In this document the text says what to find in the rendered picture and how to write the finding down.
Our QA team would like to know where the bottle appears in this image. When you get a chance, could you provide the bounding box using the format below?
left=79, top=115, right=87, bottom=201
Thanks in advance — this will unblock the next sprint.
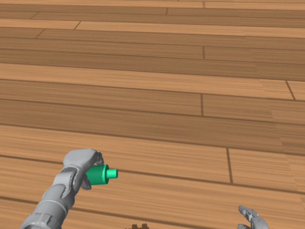
left=86, top=165, right=118, bottom=185

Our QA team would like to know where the left robot hand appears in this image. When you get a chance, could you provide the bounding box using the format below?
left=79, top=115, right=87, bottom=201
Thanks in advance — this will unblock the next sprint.
left=63, top=148, right=104, bottom=190

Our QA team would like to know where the left robot arm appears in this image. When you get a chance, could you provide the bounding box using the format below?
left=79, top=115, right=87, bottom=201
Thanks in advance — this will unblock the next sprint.
left=19, top=165, right=85, bottom=229

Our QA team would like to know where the right robot hand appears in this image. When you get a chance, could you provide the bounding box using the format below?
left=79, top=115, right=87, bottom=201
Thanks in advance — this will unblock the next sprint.
left=237, top=206, right=269, bottom=229

